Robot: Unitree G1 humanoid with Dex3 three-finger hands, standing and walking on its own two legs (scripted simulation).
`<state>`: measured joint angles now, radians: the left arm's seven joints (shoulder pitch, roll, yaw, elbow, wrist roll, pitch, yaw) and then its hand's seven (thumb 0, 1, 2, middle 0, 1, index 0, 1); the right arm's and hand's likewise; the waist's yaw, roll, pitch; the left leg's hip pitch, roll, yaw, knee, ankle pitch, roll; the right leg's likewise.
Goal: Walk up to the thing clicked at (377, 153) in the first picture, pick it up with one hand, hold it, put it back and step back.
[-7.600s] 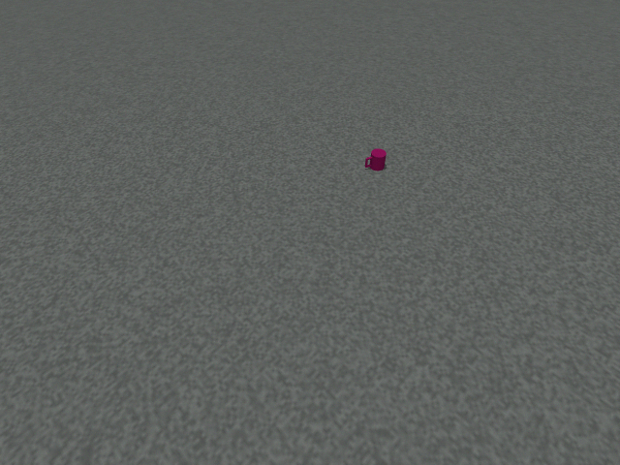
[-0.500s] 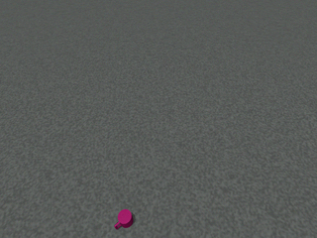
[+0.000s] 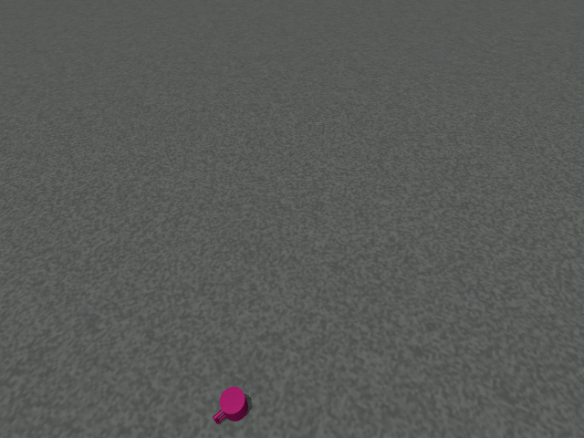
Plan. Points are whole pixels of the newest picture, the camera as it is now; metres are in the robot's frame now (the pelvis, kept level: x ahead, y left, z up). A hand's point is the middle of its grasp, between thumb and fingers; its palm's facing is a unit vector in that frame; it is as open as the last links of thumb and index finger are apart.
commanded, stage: stand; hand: left
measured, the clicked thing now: (229, 407) +0.37 +0.23 -0.74
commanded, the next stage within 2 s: walk up in 1.26 s
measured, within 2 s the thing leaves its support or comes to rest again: neither
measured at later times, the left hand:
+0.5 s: hand out of the picture +0.08 +0.25 -0.16, palm faces -0.03 -0.94 -0.35, open 7.4 cm
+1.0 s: hand out of the picture +0.08 +0.25 -0.16, palm faces -0.03 -0.94 -0.35, open 7.4 cm
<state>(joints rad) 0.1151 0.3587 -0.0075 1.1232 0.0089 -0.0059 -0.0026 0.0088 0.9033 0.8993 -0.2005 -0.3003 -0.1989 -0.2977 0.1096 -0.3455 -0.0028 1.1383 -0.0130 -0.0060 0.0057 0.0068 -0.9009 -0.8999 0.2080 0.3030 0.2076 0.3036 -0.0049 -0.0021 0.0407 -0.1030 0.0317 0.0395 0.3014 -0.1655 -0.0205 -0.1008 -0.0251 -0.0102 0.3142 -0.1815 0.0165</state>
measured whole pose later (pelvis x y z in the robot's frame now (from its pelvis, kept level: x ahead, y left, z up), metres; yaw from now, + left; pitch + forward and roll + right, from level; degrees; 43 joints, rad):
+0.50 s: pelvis +0.01 +0.00 +0.00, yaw +0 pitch -2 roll +0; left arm 0.12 0.35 -0.01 1.12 0.01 -0.01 0.00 0.01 0.90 0.90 -0.20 -0.30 -0.20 -0.30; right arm 0.11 -0.35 0.00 1.13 -0.01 0.00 0.00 0.01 -0.90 -0.90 0.21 0.30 0.21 0.30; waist -0.01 0.00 0.04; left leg -0.09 0.04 0.04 0.30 -0.18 -0.02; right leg -0.09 -0.02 -0.01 0.31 -0.19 0.01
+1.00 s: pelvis +0.01 +0.00 +0.00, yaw +0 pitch -2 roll +0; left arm 0.12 0.36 0.00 1.12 0.01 -0.01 0.00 0.01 0.90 0.90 -0.20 -0.30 -0.20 -0.30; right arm 0.12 -0.35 0.00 1.13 -0.01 0.00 0.00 0.01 -0.90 -0.90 0.21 0.30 0.21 0.30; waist -0.01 0.00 0.04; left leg -0.09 0.03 0.04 0.30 -0.17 -0.02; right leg -0.09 -0.02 -0.01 0.31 -0.19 0.01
